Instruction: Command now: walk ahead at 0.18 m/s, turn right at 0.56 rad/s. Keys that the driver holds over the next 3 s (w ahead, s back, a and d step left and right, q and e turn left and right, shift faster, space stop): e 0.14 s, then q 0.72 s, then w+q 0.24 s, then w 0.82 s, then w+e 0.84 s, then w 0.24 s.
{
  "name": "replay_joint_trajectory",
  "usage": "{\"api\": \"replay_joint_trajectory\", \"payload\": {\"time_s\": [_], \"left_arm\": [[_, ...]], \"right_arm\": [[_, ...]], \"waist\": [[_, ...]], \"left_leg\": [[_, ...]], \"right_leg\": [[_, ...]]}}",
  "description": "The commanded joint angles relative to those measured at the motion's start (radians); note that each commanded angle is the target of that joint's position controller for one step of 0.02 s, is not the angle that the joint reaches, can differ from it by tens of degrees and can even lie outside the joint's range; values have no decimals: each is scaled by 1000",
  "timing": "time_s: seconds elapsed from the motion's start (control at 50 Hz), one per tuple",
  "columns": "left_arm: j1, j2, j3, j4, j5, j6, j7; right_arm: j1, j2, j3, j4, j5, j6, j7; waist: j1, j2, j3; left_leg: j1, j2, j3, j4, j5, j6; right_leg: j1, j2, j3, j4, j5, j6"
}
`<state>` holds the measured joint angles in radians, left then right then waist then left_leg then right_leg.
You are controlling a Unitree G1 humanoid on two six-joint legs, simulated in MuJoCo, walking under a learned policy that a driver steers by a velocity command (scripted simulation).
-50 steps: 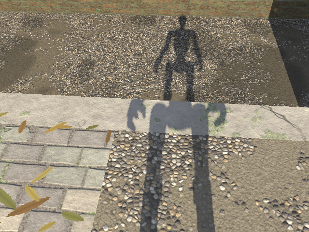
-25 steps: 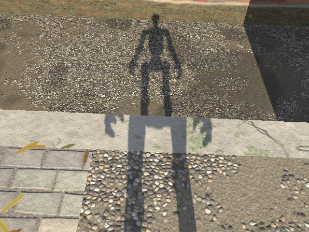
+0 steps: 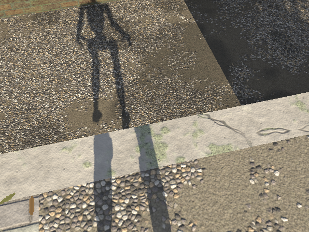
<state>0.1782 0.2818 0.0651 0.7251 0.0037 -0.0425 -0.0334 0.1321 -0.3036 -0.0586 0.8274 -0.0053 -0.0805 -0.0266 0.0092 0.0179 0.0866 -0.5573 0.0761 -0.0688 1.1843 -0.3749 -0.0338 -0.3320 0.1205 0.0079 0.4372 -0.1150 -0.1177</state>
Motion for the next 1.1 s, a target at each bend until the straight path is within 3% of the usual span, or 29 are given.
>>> {"api": "replay_joint_trajectory", "payload": {"time_s": [0.02, 0.14, 0.24, 0.28, 0.3, 0.32, 0.34, 0.36, 0.38, 0.42, 0.48, 0.54, 0.56, 0.6, 0.62, 0.64, 0.66, 0.7, 0.76, 0.82, 0.86, 0.92, 0.98, 1.0, 1.02, 1.04, 1.06, 1.08, 1.1], "left_arm": [[-22, 162, 45, -76, 1, -15, 19], [27, 178, 51, -76, -21, 39, 64], [53, 101, 16, -42, 2, 39, 61], [42, 65, -5, -23, 4, 28, 53], [79, 59, -10, -6, 8, 19, 50], [159, 65, -8, -1, 33, 6, 46], [224, 83, -2, 19, 29, 2, 48], [170, 105, 0, 14, 29, 7, 53], [118, 111, 4, -1, 21, 18, 58], [79, 107, 13, -15, 8, 47, 69], [92, 75, 18, -20, 0, 58, 72], [133, 64, 27, -3, -4, 51, 71], [143, 72, 31, -3, -1, 52, 69], [111, 162, 61, -15, 12, 59, 73], [76, 143, 56, -36, 28, 53, 75], [68, 120, 48, -55, 28, 47, 78], [32, 111, 44, -68, 18, 41, 80], [5, 113, 46, -67, -9, 35, 84], [53, 133, 55, -55, -4, 52, 90], [67, 163, 64, -51, -6, 64, 91], [55, 182, 70, -53, -10, 65, 83], [54, 201, 76, -54, -21, 49, 68], [35, 192, 73, -42, -40, 24, 56], [39, 146, 58, -41, -28, 15, 55], [-24, 45, 22, -118, 12, 4, 51], [-86, 82, 26, -160, -11, -25, 43], [-100, 138, 40, -162, -45, -39, 29], [-86, 163, 48, -147, -40, -49, 23], [-69, 163, 52, -127, -17, -54, 26]], "right_arm": [[126, -76, -25, -38, -20, 28, -18], [-51, -71, -18, -112, -6, 44, -16], [-61, -56, -6, -108, -5, 23, 14], [-25, -48, -5, -95, -10, 8, 25], [-21, -65, -6, -96, -20, 2, 26], [-31, -142, -19, -107, -25, 3, 18], [-36, -138, -21, -104, -23, 14, 16], [-29, -109, -20, -105, -5, 28, 19], [-30, -98, -17, -106, 5, 38, 22], [-23, -126, -28, -115, 14, 52, 26], [-8, -139, -39, -128, 15, 63, 17], [-48, -136, -45, -156, 22, 78, 4], [-72, -126, -46, -172, 33, 85, 1], [-82, -86, -36, -204, 39, 85, 8], [-60, -99, -44, -200, 22, 79, 13], [-43, -128, -60, -188, 16, 79, 15], [-16, -122, -65, -173, 23, 89, 15], [-8, -77, -52, -164, 30, 105, 14], [-74, -40, -34, -207, 42, 112, 29], [-114, -28, -25, -248, 36, 112, 48], [-102, -43, -31, -258, 35, 114, 57], [-115, -54, -39, -282, 36, 129, 65], [17, -80, -65, -253, 36, 124, 61], [163, -140, -95, -212, 40, 117, 51], [258, -271, -121, -206, 43, 102, 36], [287, -247, -102, -214, 30, 69, 51], [229, -167, -76, -214, 31, 47, 55], [193, -113, -57, -212, 35, 36, 54], [146, -94, -47, -218, 35, 33, 49]], "waist": [[-54, -51, -172], [6, -99, -191], [30, -126, -202], [-3, -119, -197], [-5, -94, -188], [57, 0, -222], [85, 90, -263], [46, 117, -247], [30, 126, -220], [21, 148, -178], [22, 174, -203], [42, 147, -230], [46, 97, -219], [17, -184, -146], [11, -220, -150], [10, -129, -155], [-14, -63, -145], [-14, -74, -107], [29, -128, -106], [51, -149, -118], [45, -162, -123], [51, -165, -115], [-31, -141, -141], [-89, -52, -211], [-94, 224, -234], [-137, 201, -291], [-108, 132, -179], [-77, 95, -110], [-46, 41, -71]], "left_leg": [[35, -8, 0, -92, 82, -39], [-23, -51, -42, -377, 245, -67], [113, -39, -17, -542, 266, -40], [237, -47, 5, -700, 322, 10], [327, -23, -30, -795, 523, 42], [439, 73, -132, -740, 844, 94], [504, 110, -171, -689, 867, 182], [469, 111, -213, -711, 736, 221], [435, 113, -253, -737, 622, 229], [368, 121, -326, -765, 541, 236], [379, 145, -407, -777, 568, 253], [327, 96, -367, -744, 543, 216], [257, 53, -322, -706, 476, 178], [-9, -146, -85, -512, 138, 63], [-90, -148, -45, -314, -171, 31], [-132, -123, -69, -133, -229, 12], [-153, -108, -81, -53, -202, -6], [-202, -82, -62, -64, -81, -36], [-157, -75, 24, -175, 16, -64], [-66, -55, 73, -315, 43, -53], [18, -60, 112, -385, 39, -34], [99, -62, 148, -472, 19, 9], [344, -125, 194, -691, 66, 88], [580, -90, 90, -731, 91, 141], [808, 191, -415, -799, 161, 303], [789, 299, -705, -937, -16, 462], [728, 287, -625, -966, -105, 435], [645, 233, -524, -964, -129, 385], [563, 185, -440, -967, -103, 341]], "right_leg": [[33, -260, 228, -132, 570, -177], [106, -229, 311, -95, 240, -96], [146, -268, 296, -29, 326, -101], [142, -261, 280, 24, 343, -72], [122, -227, 266, 38, 280, -28], [91, -154, 223, 88, 129, 18], [44, -103, 157, 104, -64, 66], [37, -80, 113, 123, -149, 99], [26, -77, 94, 134, -174, 112], [26, -65, 61, 164, -207, 112], [20, -47, 45, 192, -268, 102], [100, -63, 44, 99, -206, 88], [155, -101, 64, 33, -142, 73], [256, -329, 290, -72, 214, -52], [297, -479, 386, -80, 439, -147], [319, -517, 384, -64, 568, -187], [330, -491, 318, -43, 599, -170], [367, -413, 192, -31, 609, -109], [378, -365, 82, -43, 604, -95], [369, -384, 33, -51, 564, -98], [332, -394, 0, -43, 557, -93], [281, -435, 0, -75, 275, -79], [195, -394, -69, 73, 143, -20], [50, -337, -145, 301, 115, 36], [-356, -173, -186, 687, -401, 131], [-527, -92, 42, 834, -534, 142], [-580, -148, 80, 849, -473, 128], [-559, -179, 77, 804, -388, 110], [-513, -208, 78, 728, -302, 108]]}}
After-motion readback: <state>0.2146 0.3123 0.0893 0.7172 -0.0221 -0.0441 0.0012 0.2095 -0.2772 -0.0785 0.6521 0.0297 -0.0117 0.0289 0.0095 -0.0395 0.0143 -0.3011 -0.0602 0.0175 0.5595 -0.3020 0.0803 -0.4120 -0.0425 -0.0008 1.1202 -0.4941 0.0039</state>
